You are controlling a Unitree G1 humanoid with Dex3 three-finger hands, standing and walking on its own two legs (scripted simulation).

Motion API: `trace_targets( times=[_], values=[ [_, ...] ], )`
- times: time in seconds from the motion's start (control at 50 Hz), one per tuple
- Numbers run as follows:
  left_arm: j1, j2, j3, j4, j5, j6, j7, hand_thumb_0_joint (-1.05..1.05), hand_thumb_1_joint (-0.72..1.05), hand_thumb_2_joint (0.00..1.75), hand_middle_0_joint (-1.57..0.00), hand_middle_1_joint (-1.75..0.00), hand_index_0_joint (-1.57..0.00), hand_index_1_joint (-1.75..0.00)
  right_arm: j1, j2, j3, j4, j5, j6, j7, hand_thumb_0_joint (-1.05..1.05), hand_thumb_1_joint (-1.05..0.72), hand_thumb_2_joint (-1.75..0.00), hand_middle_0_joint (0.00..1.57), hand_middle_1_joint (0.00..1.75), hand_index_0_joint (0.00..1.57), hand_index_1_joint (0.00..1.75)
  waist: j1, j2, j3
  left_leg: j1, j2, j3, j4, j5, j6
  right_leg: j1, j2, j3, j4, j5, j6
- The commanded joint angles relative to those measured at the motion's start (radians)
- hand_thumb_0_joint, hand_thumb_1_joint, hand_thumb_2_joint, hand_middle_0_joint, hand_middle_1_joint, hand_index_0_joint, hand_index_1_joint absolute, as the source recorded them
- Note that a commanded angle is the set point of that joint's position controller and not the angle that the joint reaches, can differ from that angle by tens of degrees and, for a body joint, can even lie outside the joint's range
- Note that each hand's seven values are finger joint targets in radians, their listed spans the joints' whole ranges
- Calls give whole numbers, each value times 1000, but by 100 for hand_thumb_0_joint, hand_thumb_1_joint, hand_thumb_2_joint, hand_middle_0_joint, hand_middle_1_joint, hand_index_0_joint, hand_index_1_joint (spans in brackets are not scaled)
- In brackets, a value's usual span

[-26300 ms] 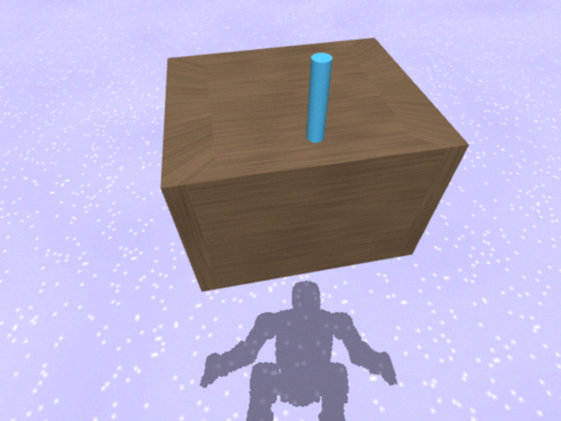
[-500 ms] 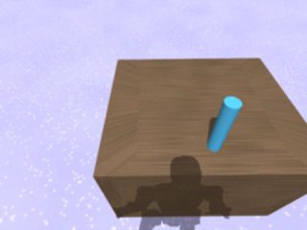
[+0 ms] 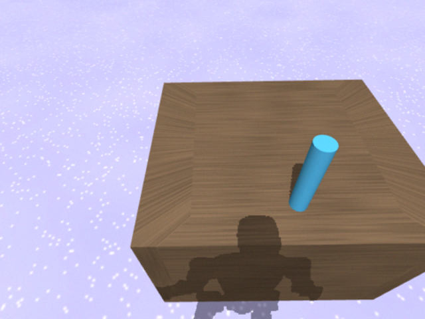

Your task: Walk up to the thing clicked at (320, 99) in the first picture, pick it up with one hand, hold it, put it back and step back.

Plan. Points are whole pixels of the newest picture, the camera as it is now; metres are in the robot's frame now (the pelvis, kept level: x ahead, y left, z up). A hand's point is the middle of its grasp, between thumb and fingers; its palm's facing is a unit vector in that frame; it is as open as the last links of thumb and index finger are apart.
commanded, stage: stand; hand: right
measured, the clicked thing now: (309, 177) +0.45 -0.23 -0.06
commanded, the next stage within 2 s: step back in 1.90 s
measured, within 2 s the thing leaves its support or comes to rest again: neither
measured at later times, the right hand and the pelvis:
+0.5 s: hand out of the picture +0.07 -0.26 -0.16, palm faces -0.02 +0.94 -0.34, open 7.4 cm; pelvis +0.00 +0.00 +0.00, yaw +0 degrees
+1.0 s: hand out of the picture +0.06 -0.26 -0.16, palm faces -0.02 +0.94 -0.34, open 7.4 cm; pelvis +0.00 +0.00 +0.00, yaw +0 degrees
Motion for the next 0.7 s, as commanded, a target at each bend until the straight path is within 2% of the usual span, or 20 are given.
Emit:
trace_targets(
  times=[0.0, 0.14, 0.28, 0.32, 0.44, 0.68],
  values=[
    [-35, 213, 37, -59, 2, -22, 18, 0, 90, 90, -20, -30, -20, -30, -28, -215, -40, -53, -3, -15, -11, 0, -90, -90, 20, 30, 20, 30, 6, -6, -62, -61, 103, -65, -65, 156, 47, 85, -100, 86, -34, 152, -41],
    [-34, 218, 39, -60, 3, -26, 20, 0, 90, 90, -20, -30, -20, -30, -28, -214, -44, -56, 0, -12, -9, 0, -90, -90, 20, 30, 20, 30, 1, -15, -68, -51, 98, -58, -56, 163, 49, 87, -103, 87, -37, 184, -41],
    [-36, 221, 39, -61, 2, -24, 19, 0, 90, 90, -20, -30, -20, -30, -27, -207, -41, -52, -2, -11, -7, 0, -90, -90, 20, 30, 20, 30, 4, -17, -47, -61, 97, -61, -71, 106, 46, 67, -96, 91, -51, 97, -42],
    [-39, 218, 39, -64, 3, -24, 18, 0, 90, 90, -20, -30, -20, -30, -28, -211, -43, -54, -3, -13, -8, 0, -90, -90, 20, 30, 20, 30, 2, -6, -64, -59, 98, -59, -68, 131, 46, 79, -101, 93, -41, 146, -45],
    [-28, 217, 40, -64, 3, -24, 18, 0, 90, 90, -20, -30, -20, -30, -32, -211, -43, -55, -1, -16, -8, 0, -90, -90, 20, 30, 20, 30, 5, -4, -70, -55, 101, -60, -69, 156, 47, 86, -103, 91, -33, 174, -46],
    [-29, 218, 38, -65, 1, -23, 19, 0, 90, 90, -20, -30, -20, -30, -36, -213, -45, -52, -1, -14, -8, 0, -90, -90, 20, 30, 20, 30, 7, -9, -65, -43, 101, -59, -69, 137, 45, 70, -99, 91, -38, 142, -45]
  ],
)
